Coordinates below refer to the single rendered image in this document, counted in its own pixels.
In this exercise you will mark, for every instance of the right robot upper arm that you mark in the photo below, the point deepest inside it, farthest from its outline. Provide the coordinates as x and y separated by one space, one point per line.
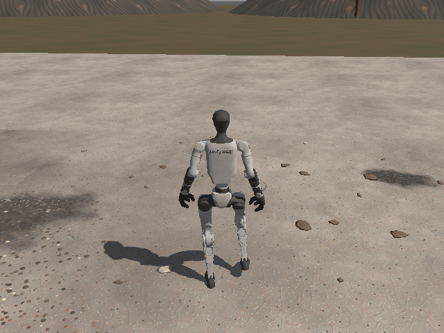
247 158

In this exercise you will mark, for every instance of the right robot foot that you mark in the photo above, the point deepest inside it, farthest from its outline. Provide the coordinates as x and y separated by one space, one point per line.
245 264

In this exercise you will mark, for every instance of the robot right hand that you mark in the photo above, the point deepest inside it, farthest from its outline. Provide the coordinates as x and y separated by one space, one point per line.
259 201

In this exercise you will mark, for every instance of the left robot upper arm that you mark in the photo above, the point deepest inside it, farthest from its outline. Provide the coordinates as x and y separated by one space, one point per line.
195 158

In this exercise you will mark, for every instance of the robot left forearm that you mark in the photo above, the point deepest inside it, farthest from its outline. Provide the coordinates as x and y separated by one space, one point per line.
186 184

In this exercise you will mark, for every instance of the robot left hand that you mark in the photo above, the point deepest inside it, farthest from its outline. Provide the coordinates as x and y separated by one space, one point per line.
186 198

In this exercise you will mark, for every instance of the robot right forearm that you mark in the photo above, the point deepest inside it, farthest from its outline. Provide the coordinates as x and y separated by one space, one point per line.
254 183

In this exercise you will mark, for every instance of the robot head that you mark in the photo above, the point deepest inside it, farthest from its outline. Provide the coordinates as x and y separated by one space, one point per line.
221 119

